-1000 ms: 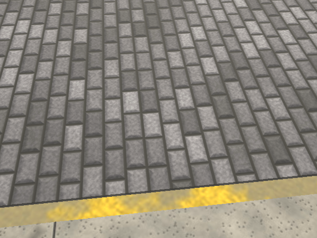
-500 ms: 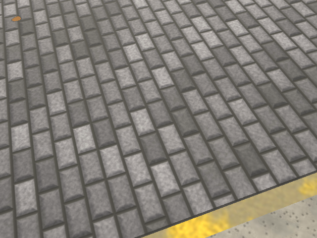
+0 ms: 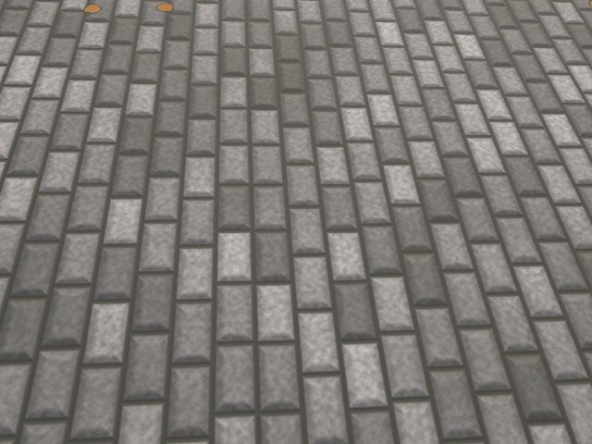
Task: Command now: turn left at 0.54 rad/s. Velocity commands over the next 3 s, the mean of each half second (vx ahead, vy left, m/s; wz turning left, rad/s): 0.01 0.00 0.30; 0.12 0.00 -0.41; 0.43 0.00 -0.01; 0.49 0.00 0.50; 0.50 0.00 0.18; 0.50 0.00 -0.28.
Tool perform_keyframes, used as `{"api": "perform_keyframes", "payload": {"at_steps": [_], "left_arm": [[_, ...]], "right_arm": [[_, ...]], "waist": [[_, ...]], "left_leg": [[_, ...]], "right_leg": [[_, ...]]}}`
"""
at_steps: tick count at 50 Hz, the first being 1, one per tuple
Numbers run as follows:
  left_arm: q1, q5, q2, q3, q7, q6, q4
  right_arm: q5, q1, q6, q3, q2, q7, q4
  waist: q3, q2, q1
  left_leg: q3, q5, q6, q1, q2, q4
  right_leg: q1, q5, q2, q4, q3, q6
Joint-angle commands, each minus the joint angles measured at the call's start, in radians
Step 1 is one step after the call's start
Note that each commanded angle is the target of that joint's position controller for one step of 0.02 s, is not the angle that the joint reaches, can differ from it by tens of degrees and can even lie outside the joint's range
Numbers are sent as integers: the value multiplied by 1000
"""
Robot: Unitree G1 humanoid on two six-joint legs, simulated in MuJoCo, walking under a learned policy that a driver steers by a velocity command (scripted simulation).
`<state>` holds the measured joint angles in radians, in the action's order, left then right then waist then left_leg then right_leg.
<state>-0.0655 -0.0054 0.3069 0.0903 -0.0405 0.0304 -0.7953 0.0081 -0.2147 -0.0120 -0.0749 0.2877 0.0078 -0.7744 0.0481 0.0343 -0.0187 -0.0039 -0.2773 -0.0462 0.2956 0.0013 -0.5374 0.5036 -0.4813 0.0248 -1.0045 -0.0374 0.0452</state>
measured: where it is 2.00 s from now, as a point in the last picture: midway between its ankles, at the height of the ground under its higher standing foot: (365, 369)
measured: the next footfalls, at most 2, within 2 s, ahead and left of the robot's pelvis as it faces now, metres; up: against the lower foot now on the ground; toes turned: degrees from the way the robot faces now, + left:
right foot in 0.36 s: +0.09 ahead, -0.13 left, +0.00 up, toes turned +11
right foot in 1.08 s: +0.14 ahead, -0.21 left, +0.00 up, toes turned -15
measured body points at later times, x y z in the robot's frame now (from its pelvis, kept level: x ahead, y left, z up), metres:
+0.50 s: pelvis +0.03 -0.03 +0.00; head +0.05 -0.04 +0.45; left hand +0.13 +0.25 -0.11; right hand +0.22 -0.26 -0.12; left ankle +0.00 +0.09 -0.74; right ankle +0.05 -0.14 -0.74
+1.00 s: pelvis +0.06 -0.05 +0.00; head +0.09 -0.06 +0.45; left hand +0.29 +0.19 -0.09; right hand +0.07 -0.35 -0.12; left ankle +0.00 +0.09 -0.74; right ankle +0.09 -0.19 -0.70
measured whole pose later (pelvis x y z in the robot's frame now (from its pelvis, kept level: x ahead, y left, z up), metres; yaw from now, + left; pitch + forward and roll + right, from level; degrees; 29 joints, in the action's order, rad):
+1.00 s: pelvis +0.06 -0.05 +0.00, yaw -8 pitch +1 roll +1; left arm -0.09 0.03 0.32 0.06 0.04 0.01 -0.73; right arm -0.01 -0.30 0.04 -0.08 0.30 0.03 -0.80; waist 0.03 0.01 -0.07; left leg -0.13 -0.29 0.02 0.06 0.05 -0.33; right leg 0.48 -0.34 0.08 -0.79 -0.01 0.02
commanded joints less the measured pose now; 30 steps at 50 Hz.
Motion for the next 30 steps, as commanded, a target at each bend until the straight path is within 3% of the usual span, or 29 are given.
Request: {"api": "perform_keyframes", "payload": {"at_steps": [1,3,8,13,16,17,18,19,20,21,22,24,25,30], "left_arm": [[34,-5,94,28,-13,-15,64],[20,3,77,25,-10,-22,62],[53,10,53,12,-2,-29,67],[33,17,69,10,15,-34,56],[6,18,66,6,28,-46,49],[-22,15,57,4,33,-52,38],[-51,3,58,0,38,-58,26],[-65,-20,101,0,38,-61,25],[4,-29,106,-12,38,-61,25],[50,-20,50,-28,45,-62,33],[53,-11,57,-25,52,-65,31],[31,7,131,-10,55,-71,25],[27,13,154,-5,51,-72,23],[-11,24,153,3,26,-47,34]], "right_arm": [[-26,54,26,-36,158,18,82],[-20,34,19,-35,157,27,84],[-21,24,2,-44,185,40,93],[-6,56,-8,-33,176,26,95],[-12,81,-14,-19,160,24,90],[-19,98,-16,-12,149,26,89],[-14,84,-12,3,113,28,80],[16,30,-2,25,48,27,67],[25,-43,7,22,44,21,49],[37,-19,10,19,81,21,37],[32,30,12,9,114,22,30],[18,85,3,-4,141,30,31],[13,86,0,-6,140,34,33],[2,73,10,-14,97,41,24]], "waist": [[-135,-157,25],[-162,-147,26],[-149,-168,0],[-133,-193,-15],[-122,-188,1],[-119,-177,26],[-130,-143,40],[-177,-10,5],[-156,124,-86],[-148,130,-70],[-120,111,-42],[-83,96,-9],[-75,100,-10],[-99,102,11]], "left_leg": [[288,589,-180,-217,240,180],[275,615,-181,-242,218,173],[310,504,-176,-258,202,163],[339,492,-185,-158,200,141],[366,494,-168,-152,186,99],[360,455,-143,-133,162,81],[338,364,-96,-99,133,71],[253,184,-28,-46,56,-18],[178,-87,24,-24,-23,-3],[155,-65,60,-105,13,50],[144,14,64,-137,5,75],[124,77,53,-132,-12,52],[112,81,51,-124,-14,44],[62,27,61,-51,-41,-24]], "right_leg": [[168,68,0,-132,96,14],[145,124,-19,-102,96,24],[92,166,-30,142,107,47],[-75,134,-27,267,83,34],[-160,172,-31,421,66,7],[-232,277,-36,553,55,-9],[-337,450,1,668,86,-30],[-458,688,144,681,234,-71],[-417,843,221,623,318,-190],[-321,692,221,644,334,-238],[-299,562,152,643,296,-197],[-274,476,102,640,276,-151],[-269,476,104,639,298,-155],[-314,554,131,605,421,-227]]}}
